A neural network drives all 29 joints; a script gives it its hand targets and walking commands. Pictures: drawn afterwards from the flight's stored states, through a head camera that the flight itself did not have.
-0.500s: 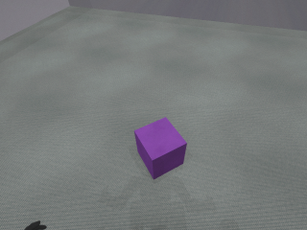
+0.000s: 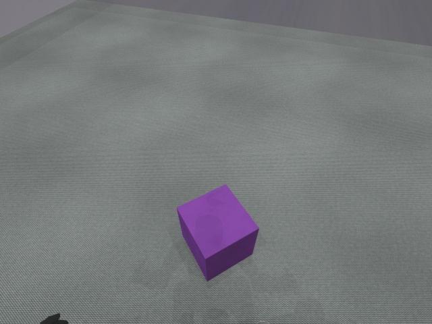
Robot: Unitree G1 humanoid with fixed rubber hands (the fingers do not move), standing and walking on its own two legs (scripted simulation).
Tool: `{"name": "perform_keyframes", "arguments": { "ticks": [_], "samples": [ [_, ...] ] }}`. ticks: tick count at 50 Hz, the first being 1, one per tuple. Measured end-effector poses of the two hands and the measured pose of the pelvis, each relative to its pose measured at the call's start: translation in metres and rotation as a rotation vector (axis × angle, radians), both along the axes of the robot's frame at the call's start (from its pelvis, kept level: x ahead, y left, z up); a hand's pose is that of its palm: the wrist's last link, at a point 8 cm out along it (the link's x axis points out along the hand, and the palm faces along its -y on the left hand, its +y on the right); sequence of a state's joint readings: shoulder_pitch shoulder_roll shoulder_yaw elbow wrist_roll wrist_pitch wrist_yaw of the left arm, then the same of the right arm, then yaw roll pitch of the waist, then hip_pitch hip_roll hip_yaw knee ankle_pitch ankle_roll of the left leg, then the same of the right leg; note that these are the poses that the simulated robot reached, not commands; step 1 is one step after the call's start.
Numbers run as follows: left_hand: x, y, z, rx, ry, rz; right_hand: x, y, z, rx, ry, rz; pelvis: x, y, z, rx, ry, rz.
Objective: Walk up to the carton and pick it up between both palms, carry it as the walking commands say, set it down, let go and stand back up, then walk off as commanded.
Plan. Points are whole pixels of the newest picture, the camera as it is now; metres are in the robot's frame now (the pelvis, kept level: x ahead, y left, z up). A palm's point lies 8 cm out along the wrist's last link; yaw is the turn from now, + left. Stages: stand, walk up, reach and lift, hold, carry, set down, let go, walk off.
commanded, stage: walk up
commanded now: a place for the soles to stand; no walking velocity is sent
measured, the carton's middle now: (216, 232) +0.61 +0.00 -0.62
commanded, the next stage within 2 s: none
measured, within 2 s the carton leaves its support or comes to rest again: neither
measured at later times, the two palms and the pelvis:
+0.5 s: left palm out of the picture +0.16 +0.33 -0.08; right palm (384, 304) +0.18 -0.31 -0.07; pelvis +0.05 +0.01 +0.02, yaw +2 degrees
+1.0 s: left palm (55, 307) +0.19 +0.31 -0.06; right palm out of the picture +0.13 -0.44 -0.03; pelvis +0.07 -0.06 +0.01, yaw +10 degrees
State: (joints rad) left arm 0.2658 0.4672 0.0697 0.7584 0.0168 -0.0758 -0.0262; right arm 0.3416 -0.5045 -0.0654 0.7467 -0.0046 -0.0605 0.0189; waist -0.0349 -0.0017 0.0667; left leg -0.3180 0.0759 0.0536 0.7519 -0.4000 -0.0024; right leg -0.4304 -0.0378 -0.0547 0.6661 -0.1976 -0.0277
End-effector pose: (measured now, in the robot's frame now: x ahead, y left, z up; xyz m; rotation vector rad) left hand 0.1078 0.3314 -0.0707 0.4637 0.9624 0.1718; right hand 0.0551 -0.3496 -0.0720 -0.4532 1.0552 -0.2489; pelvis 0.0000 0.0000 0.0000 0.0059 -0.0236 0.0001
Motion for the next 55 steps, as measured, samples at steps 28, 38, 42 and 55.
{"name": "perform_keyframes", "arguments": {
  "ticks": [28, 38, 42, 55],
  "samples": [
    [0.046, 0.003, -0.003, -0.058, 0.064, 0.135, 0.134, 0.045, 0.004, 0.063, -0.011, 0.044, 0.053, 0.012, 0.022, -0.007, -0.012, 0.035],
    [0.042, 0.009, 0.003, -0.065, 0.103, 0.147, 0.131, 0.046, 0.010, 0.055, 0.009, 0.023, 0.055, 0.012, 0.031, -0.005, -0.008, 0.052],
    [0.059, 0.014, 0.013, -0.063, 0.021, 0.154, 0.095, 0.005, 0.020, -0.069, 0.074, 0.006, 0.056, -0.004, 0.027, 0.007, 0.009, 0.105],
    [0.085, -0.066, -0.007, -0.032, -0.064, 0.164, 0.117, -0.143, 0.029, -0.298, 0.143, 0.115, 0.089, -0.104, -0.012, -0.010, 0.010, 0.208]
  ]
}}
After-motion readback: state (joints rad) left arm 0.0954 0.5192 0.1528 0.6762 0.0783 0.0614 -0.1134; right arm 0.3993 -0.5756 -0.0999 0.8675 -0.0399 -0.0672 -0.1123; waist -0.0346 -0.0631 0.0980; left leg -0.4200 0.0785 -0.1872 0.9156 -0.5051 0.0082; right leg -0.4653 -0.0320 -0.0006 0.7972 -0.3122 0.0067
